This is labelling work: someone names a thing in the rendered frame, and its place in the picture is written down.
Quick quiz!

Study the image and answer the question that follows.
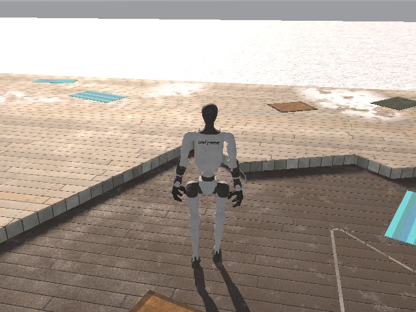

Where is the robot right upper arm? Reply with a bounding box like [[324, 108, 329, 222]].
[[223, 131, 237, 168]]

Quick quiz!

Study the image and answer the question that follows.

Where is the left robot foot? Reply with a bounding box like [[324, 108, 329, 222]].
[[191, 255, 201, 269]]

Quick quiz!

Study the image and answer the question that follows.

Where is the robot right hand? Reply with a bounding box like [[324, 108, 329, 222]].
[[228, 190, 243, 207]]

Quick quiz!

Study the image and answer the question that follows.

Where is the robot left forearm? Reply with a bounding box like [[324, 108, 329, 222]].
[[173, 158, 186, 187]]

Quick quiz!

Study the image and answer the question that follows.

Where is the humanoid robot torso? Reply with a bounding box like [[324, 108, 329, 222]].
[[194, 128, 224, 195]]

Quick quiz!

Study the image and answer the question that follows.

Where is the robot left upper arm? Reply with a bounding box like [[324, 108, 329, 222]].
[[179, 131, 196, 167]]

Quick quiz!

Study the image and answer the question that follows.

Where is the robot right forearm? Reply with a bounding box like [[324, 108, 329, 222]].
[[230, 160, 242, 191]]

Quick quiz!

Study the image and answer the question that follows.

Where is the robot left hand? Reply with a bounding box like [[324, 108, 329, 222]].
[[172, 185, 187, 202]]

